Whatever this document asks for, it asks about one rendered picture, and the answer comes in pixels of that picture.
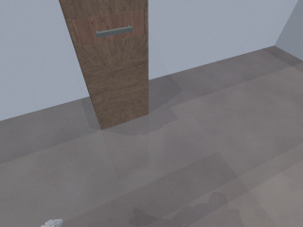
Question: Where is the handle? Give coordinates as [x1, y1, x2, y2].
[95, 25, 133, 38]

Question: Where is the cabinet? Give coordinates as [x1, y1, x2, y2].
[59, 0, 149, 130]

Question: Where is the drawer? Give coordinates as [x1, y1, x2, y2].
[71, 9, 145, 46]

